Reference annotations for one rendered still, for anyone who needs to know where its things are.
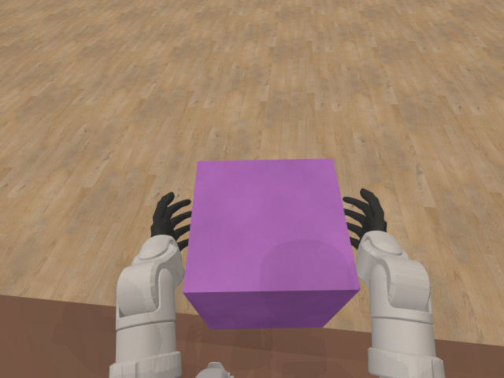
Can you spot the robot right forearm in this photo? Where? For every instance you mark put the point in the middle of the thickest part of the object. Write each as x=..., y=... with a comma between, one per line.
x=403, y=343

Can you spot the right robot hand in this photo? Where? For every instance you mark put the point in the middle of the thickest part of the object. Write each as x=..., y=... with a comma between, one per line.
x=374, y=220

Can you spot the left robot hand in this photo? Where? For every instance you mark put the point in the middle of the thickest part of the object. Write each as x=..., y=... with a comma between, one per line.
x=163, y=225

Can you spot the robot left forearm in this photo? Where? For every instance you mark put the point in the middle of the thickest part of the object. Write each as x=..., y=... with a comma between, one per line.
x=146, y=312

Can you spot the robot left shin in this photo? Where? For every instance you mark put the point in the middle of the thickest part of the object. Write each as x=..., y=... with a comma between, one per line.
x=215, y=365

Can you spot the carton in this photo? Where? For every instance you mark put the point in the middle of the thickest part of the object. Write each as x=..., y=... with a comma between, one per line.
x=268, y=245

